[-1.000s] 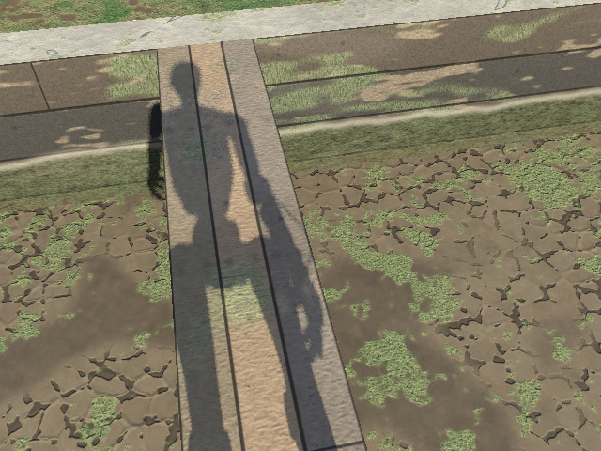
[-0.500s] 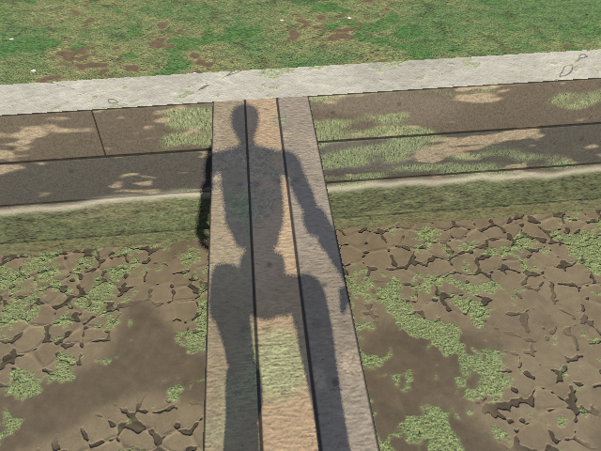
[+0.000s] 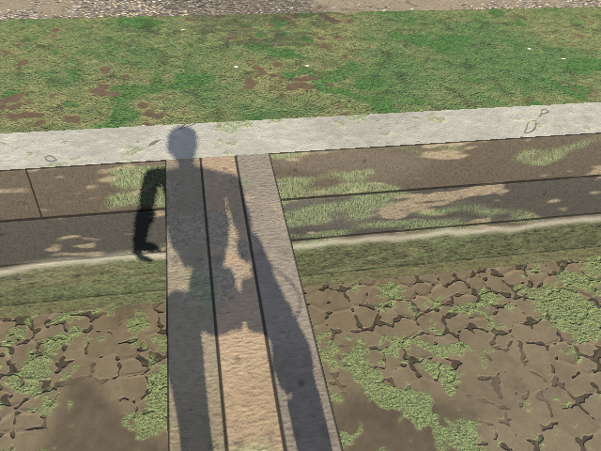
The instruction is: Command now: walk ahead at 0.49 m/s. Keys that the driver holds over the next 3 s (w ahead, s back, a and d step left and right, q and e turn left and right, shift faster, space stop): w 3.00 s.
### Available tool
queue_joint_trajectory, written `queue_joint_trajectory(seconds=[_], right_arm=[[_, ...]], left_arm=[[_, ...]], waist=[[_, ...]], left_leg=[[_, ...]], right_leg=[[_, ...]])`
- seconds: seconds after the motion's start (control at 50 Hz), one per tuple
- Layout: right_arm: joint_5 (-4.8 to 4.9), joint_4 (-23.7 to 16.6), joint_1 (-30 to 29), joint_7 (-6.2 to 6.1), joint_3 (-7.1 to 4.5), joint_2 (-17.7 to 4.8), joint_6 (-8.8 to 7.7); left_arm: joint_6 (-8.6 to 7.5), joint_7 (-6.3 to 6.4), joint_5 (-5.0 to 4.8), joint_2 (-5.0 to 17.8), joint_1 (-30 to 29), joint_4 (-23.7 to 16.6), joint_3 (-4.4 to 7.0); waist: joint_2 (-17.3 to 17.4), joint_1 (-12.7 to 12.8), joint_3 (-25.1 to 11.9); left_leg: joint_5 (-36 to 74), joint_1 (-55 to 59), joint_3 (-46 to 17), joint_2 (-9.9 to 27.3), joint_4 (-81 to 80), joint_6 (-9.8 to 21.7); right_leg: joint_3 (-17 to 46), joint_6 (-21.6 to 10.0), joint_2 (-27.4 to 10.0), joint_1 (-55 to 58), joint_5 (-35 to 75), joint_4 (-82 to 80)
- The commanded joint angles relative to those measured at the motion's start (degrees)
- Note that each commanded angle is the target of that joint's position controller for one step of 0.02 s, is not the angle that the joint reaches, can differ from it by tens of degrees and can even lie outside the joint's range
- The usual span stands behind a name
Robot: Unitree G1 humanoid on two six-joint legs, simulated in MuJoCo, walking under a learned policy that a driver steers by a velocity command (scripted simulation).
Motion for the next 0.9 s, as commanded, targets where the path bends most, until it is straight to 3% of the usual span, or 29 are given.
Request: queue_joint_trajectory(seconds=[0.02,0.06,0.08,0.1,0.14,0.16,0.18,0.2,0.22,0.24,0.26,0.3,0.34,0.38,0.44,0.5,0.52,0.54,0.56,0.6,0.64,0.66,0.68,0.7,0.72,0.74,0.76,0.82,0.9], right_arm=[[0.41,-2.71,-3.01,-0.03,-1.77,-10.3,-0.99],[0.96,-2.68,-4.08,0.83,-1.6,-10.02,-0.45],[2.7,-2.35,-3.6,0.25,-2.38,-11.73,-0.26],[3.29,-1.84,-3.14,-0.13,-2.52,-12.37,0.32],[4.76,-2.03,-4.2,-0.84,-4.63,-17.25,1.93],[4.92,-2.7,-6.26,-0.86,-4.86,-16.14,2.66],[3.05,-3.86,-6.35,-0.52,-3.63,-12.34,1.12],[1.72,-5.34,-1.82,0.7,-1.44,-3.25,-0.23],[4.52,-6.49,-2.96,1.31,-1.32,-3.47,-0.94],[6.38,-7.44,-8.88,1.48,-1.94,-7.86,-1.64],[6.72,-7.46,-11.57,1.25,-2.31,-9.35,-1.38],[6.1,-6.96,-11.89,1.14,-3.21,-11.23,0.42],[6.14,-6.39,-11.4,1.39,-3.85,-11.07,1.93],[6.07,-6.78,-13.36,1.19,-4.36,-10.87,2.81],[5.61,-8.86,-17.99,1.69,-3.84,-8.9,2.69],[4.68,-12.02,-26.29,2.0,-2.42,-6.77,2.25],[5.08,-13.66,-30.41,1.76,-1.88,-5.69,2.21],[4.67,-13.98,-30.75,2.01,-1.65,-5.94,2.22],[4.58,-14.72,-29.9,1.85,-2.2,-7.39,1.9],[4.64,-13.99,-22.08,1.72,-3.84,-11.14,1.15],[3.67,-8.12,-3.93,1.91,-6.41,-14.8,1.65],[4.44,-4.88,3.71,1.23,-6.95,-16.81,1.89],[4.02,-5.47,4.4,0.47,-6.32,-20.97,1.85],[2.86,-4.3,2.92,-0.12,-6.12,-18.9,1.09],[1.88,-4.13,-1.38,0.17,-5.23,-14.53,-0.09],[1.31,-4.02,-6.1,0.9,-4.61,-11.99,-0.75],[1.81,-3.48,-8.21,0.69,-4.01,-10.96,-0.82],[0.7,-3.15,-11.49,1.14,-1.68,-5.87,-1.18],[0.12,-1.63,-4.08,-0.06,-1.09,-7.61,-0.93]], left_arm=[[-0.19,0.47,0.75,1.88,2.31,-0.07,0.23],[0.11,1.19,1.78,1.49,-0.08,-2.25,-0.44],[-0.25,2.13,1.49,1.99,-4.74,-5.44,-0.84],[-0.9,2.4,1.52,2.92,-5.3,-6.87,-0.81],[-2.21,2.09,2.22,2.4,4.27,-6.12,-0.83],[-2.12,2.36,1.62,4.26,14.86,-2.95,0.48],[-1.33,1.7,1.31,5.57,23.71,-0.02,0.72],[-0.24,2.41,1.0,13.14,25.64,-0.57,1.5],[-0.71,2.38,2.11,9.47,24.35,0.02,0.6],[-1.38,1.98,3.71,4.14,17.82,-1.2,-0.7],[-1.73,1.36,4.19,3.81,15.06,-1.0,-0.73],[-2.65,0.45,3.79,0.02,12.29,-0.03,-2.22],[-3.27,0.21,3.13,-2.33,12.78,1.11,-3.33],[-3.61,0.38,3.09,-1.88,15.98,2.42,-3.65],[-3.61,1.06,3.61,-1.32,18.77,2.85,-3.43],[-3.01,1.31,2.84,0.35,15.05,1.22,-2.94],[-2.58,2.12,2.01,1.34,15.01,0.91,-2.37],[-2.71,2.47,2.52,1.58,17.5,1.45,-2.22],[-2.5,2.76,2.47,3.9,16.92,1.75,-1.57],[-1.57,3.03,2.01,7.28,15.62,2.26,-0.48],[0.1,2.83,3.06,8.56,16.27,3.04,0.04],[-0.68,3.37,4.44,4.67,12.17,0.26,-0.68],[-1.84,2.67,4.93,-3.12,17.94,-2.46,-2.44],[-3.35,1.59,-0.54,-4.39,21.12,-2.74,-2.59],[-3.94,0.95,-1.57,-1.29,15.84,-2.47,-2.46],[-3.84,0.87,-1.2,0.5,11.06,-2.23,-1.93],[-2.71,0.98,-0.65,1.46,10.61,-1.28,-1.59],[-0.18,-0.16,-0.38,2.45,9.87,-0.96,-0.52],[0.72,-0.12,-0.38,2.0,5.81,-0.4,0.24]], waist=[[5.57,4.44,9.21],[8.52,4.85,10.69],[10.35,4.33,14.85],[8.84,5.43,14.51],[9.0,9.64,7.73],[8.56,13.54,2.1],[4.19,14.47,-4.31],[-16.81,8.49,-8.72],[-15.2,7.33,-5.59],[-5.74,6.07,4.67],[-0.86,4.69,9.21],[1.34,1.5,11.14],[-1.76,0.36,11.36],[-4.31,1.27,12.74],[-7.31,3.17,13.67],[-7.88,4.35,14.52],[-8.55,5.33,16.2],[-8.4,6.78,13.93],[-10.03,5.13,13.56],[-12.38,-0.39,8.5],[-12.53,-8.32,1.16],[-4.02,-9.91,1.73],[16.83,-2.2,-5.24],[17.63,0.73,-12.58],[9.96,0.92,-4.79],[3.53,1.4,0.7],[2.27,2.77,2.81],[1.79,6.3,7.39],[5.69,3.96,9.6]], left_leg=[[26.51,-16.75,-1.11,7.5,-4.39,2.79],[33.21,-20.73,0.98,6.06,-1.68,4.96],[38.0,-20.82,-1.92,6.9,-0.3,6.58],[39.73,-15.79,-4.76,9.72,3.88,7.7],[43.28,-4.25,-6.68,12.88,14.45,10.11],[42.31,-3.0,-6.37,10.57,21.74,9.66],[29.27,-13.53,-7.42,5.89,30.23,8.9],[-9.06,-29.19,-7.84,-3.99,48.23,4.53],[-17.52,-39.34,-13.15,-4.86,63.6,2.12],[-15.42,-43.4,-13.82,-2.51,71.73,0.71],[-13.89,-44.25,-11.5,-1.06,74.58,0.01],[-8.75,-42.37,-8.06,1.33,74.73,-0.85],[-2.54,-40.79,-5.45,1.56,73.5,-1.04],[1.77,-44.79,-3.1,0.89,74.15,-1.37],[6.99,-49.29,-0.47,2.0,68.29,-1.68],[12.42,-41.48,3.56,2.28,50.5,-2.05],[10.12,-40.03,6.03,1.42,42.51,-2.16],[6.66,-35.28,8.4,-0.54,39.32,-1.97],[6.7,-33.31,7.66,-0.88,35.02,-1.57],[8.66,-26.7,5.93,-2.02,25.79,0.2],[12.27,-7.97,4.25,-2.29,19.45,0.37],[11.35,-0.39,-3.61,3.63,19.6,-4.1],[13.66,3.33,-27.49,16.19,14.04,-2.38],[-9.56,5.73,-54.85,25.92,-3.89,3.72],[-21.43,-1.81,-51.84,24.86,-5.56,3.75],[-20.31,-8.53,-43.78,22.67,-5.84,3.94],[-14.05,-13.66,-35.93,22.0,-6.1,4.43],[-8.48,-23.62,-20.21,14.9,-7.02,2.76],[2.87,-15.68,-11.2,11.83,-7.52,-0.22]], right_leg=[[-6.29,0.79,3.35,10.68,5.09,-6.4],[-8.58,0.47,5.45,17.92,0.58,-14.9],[-9.79,1.08,7.05,17.34,-8.57,-22.85],[-8.37,-0.05,5.95,16.09,-10.92,-29.76],[-6.95,-2.94,4.75,19.15,-6.13,-46.79],[-4.34,-3.93,2.98,28.51,3.97,-55.48],[3.4,-1.79,-1.88,44.88,2.61,-50.61],[31.88,-8.72,-18.07,57.03,1.94,-51.97],[49.22,-13.86,-22.05,51.62,-19.36,-60.6],[42.84,-13.37,-21.4,39.86,-21.0,-63.33],[34.96,-12.39,-20.82,33.63,-12.8,-64.87],[20.88,-11.6,-15.84,28.26,-3.58,-67.43],[13.74,-10.15,-12.13,27.51,-4.33,-70.26],[9.18,-9.99,-10.73,30.18,-1.27,-71.2],[4.28,-9.62,-9.26,33.37,1.28,-70.18],[0.61,-8.64,-8.8,28.45,2.56,-70.69],[0.27,-8.92,-8.39,28.25,2.17,-71.97],[1.1,-10.24,-9.61,28.45,4.3,-71.9],[2.11,-10.05,-11.0,30.99,8.23,-70.14],[1.75,-8.6,-11.73,37.73,20.7,-59.11],[-0.61,-6.49,-7.47,34.28,25.76,-38.32],[0.15,-6.06,-4.44,22.87,6.94,-26.02],[4.86,-3.72,2.33,15.69,-22.11,-1.82],[10.75,-1.11,4.97,6.99,-21.53,10.24],[11.11,-0.33,1.96,2.57,-17.22,15.07],[8.81,-0.16,0.18,2.23,-14.52,16.55],[6.79,-0.24,-1.76,3.92,-13.82,17.97],[5.22,-1.7,-3.38,7.82,-9.94,13.13],[2.05,-0.73,-0.82,-0.62,-0.05,6.16]])
Next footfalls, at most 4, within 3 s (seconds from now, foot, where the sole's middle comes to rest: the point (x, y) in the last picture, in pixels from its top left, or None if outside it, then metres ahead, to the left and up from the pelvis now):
0.16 right None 0.19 -0.09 -0.79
0.66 left None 0.55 0.14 -0.79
1.16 right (291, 408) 0.76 -0.01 -0.79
1.64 left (209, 300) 1.10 0.22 -0.79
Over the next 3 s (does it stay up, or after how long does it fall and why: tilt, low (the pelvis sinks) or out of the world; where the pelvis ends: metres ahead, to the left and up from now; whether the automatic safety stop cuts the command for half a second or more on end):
stays up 1.72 0.24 -0.01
